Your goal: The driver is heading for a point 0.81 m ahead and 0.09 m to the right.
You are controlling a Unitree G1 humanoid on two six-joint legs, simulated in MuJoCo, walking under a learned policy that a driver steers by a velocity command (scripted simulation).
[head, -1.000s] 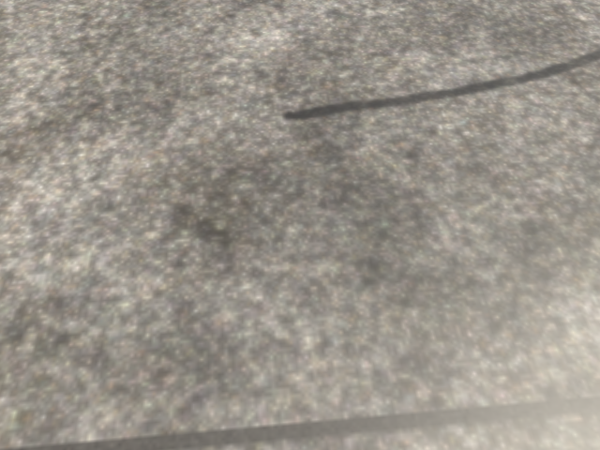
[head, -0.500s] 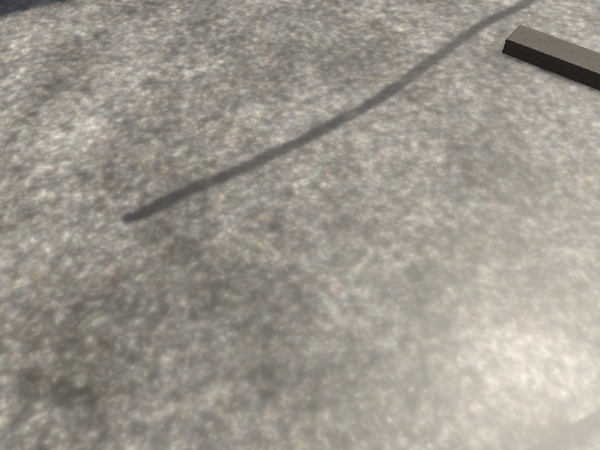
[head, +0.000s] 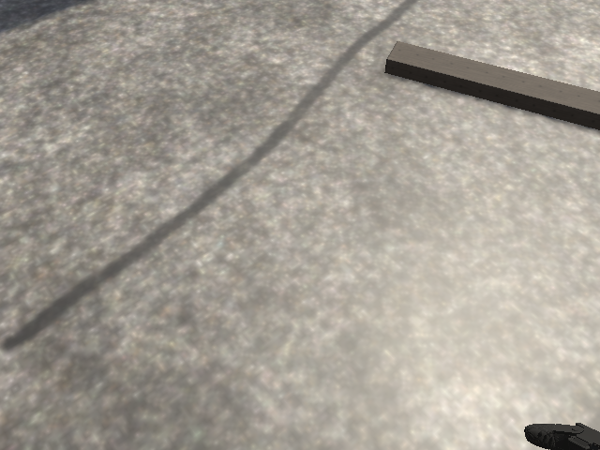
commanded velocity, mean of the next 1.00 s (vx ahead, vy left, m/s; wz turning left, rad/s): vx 0.02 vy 0.00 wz -0.30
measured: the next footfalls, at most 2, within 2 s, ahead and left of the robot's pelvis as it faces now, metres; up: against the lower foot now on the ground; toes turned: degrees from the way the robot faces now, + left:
right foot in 0.38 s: +0.04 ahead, -0.14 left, +0.00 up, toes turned -14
left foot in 0.72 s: +0.09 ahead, +0.09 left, +0.00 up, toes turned -15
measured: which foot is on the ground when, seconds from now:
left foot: down 0.00-0.36, up 0.38-0.70, down 0.72-1.00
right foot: up 0.00-0.36, down 0.38-1.00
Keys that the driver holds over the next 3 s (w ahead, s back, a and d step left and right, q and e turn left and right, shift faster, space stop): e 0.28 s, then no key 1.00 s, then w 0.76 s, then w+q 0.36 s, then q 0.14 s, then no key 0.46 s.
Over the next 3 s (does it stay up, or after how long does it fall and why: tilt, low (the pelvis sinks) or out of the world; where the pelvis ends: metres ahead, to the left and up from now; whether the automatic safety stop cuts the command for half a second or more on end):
stays up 0.70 -0.15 0.01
